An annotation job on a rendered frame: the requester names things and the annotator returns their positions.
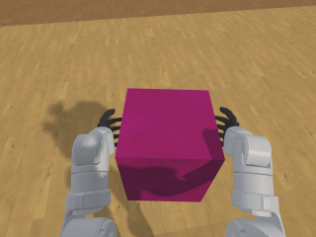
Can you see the right robot upper arm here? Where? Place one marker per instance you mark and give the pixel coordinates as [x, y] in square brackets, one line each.
[247, 227]

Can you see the right robot forearm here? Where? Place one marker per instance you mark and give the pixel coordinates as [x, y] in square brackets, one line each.
[252, 165]

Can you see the carton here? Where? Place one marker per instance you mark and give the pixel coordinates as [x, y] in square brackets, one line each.
[169, 148]

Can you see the left robot forearm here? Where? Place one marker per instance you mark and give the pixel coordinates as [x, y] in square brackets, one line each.
[90, 164]

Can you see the robot right hand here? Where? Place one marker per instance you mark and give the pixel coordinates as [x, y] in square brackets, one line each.
[230, 121]

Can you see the left robot upper arm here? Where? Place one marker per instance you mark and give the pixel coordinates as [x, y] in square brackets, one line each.
[90, 227]

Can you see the robot left hand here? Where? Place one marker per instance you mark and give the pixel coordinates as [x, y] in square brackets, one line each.
[105, 122]

